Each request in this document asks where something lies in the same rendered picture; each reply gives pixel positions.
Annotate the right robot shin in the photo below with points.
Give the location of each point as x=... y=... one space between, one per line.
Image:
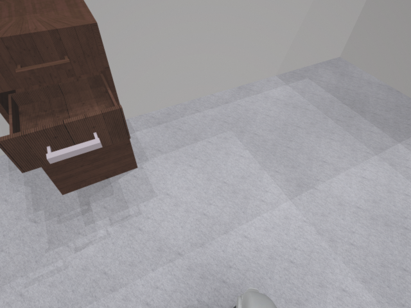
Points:
x=252 y=289

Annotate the cabinet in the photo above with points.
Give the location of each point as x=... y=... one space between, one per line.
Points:
x=34 y=32

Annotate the drawer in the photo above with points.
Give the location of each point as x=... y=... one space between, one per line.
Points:
x=61 y=115

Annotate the handle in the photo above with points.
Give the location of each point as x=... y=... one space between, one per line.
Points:
x=50 y=67
x=72 y=151

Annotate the right robot thigh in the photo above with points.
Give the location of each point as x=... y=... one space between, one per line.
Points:
x=252 y=299

